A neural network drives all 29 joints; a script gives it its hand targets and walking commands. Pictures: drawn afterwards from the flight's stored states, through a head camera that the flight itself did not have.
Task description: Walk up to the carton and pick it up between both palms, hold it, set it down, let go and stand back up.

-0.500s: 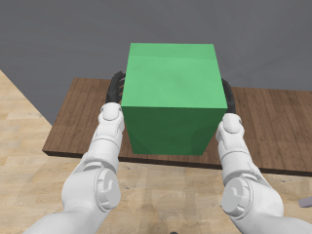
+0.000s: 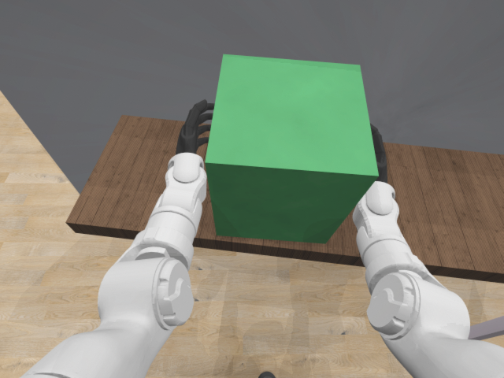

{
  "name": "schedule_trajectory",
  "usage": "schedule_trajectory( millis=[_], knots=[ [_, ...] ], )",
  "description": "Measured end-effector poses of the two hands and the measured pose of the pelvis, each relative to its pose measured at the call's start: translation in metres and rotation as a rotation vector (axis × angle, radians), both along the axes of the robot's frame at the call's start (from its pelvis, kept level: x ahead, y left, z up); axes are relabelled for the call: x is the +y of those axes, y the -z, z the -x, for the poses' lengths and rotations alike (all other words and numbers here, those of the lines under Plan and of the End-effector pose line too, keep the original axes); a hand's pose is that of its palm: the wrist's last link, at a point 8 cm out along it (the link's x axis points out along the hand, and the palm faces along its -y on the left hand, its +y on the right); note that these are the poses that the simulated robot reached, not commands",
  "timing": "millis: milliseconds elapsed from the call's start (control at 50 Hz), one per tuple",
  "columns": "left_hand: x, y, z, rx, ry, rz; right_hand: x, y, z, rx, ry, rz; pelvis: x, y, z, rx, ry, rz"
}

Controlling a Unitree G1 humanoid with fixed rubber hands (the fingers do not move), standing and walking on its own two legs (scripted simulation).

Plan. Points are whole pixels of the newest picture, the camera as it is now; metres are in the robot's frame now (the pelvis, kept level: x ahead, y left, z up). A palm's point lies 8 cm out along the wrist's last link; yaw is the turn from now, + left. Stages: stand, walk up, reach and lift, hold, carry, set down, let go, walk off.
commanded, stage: reach and lift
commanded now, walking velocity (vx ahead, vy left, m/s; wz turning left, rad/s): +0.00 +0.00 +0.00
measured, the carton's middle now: (280, 159) +0.43 -0.10 +0.07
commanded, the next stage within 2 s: none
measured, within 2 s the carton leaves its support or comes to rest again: neither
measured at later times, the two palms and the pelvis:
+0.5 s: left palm (174, 155) +0.45 +0.08 +0.08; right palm (353, 170) +0.39 -0.22 +0.06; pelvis +0.01 +0.00 +0.00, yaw +0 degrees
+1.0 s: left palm (137, 132) +0.42 +0.11 +0.17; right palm (353, 149) +0.37 -0.18 +0.15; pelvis +0.00 +0.02 +0.01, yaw +0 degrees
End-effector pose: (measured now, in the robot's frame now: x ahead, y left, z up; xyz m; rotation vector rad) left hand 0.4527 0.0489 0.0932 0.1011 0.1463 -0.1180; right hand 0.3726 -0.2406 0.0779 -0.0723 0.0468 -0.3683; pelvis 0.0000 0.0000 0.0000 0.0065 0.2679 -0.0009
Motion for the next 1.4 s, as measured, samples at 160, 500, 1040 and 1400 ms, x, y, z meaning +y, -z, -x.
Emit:
schedule_trajectory(
  millis=[160, 500, 1040, 1400],
  knots=[
    [-0.01, -0.024, -0.007, -0.032, -0.001, 0.001, -0.009, -0.01, -0.007, -0.031, 0.006, -0.01, -0.004, -0.001, 0.01, -0.009, 0.007, -0.017],
    [0.026, 0.01, 0.0, 0.027, -0.065, -0.009, 0.022, 0.014, -0.018, 0.027, -0.063, 0.0, -0.004, -0.003, -0.015, -0.003, -0.003, -0.007],
    [0.065, -0.08, 0.033, 0.006, -0.102, 0.004, 0.059, -0.068, 0.005, 0.003, -0.088, -0.088, 0.024, -0.006, 0.005, -0.272, -0.01, 0.017],
    [0.07, -0.076, 0.047, 0.041, -0.141, 0.019, 0.063, -0.063, 0.01, 0.03, -0.12, -0.097, 0.023, -0.006, 0.008, -0.319, -0.001, 0.014]
  ],
)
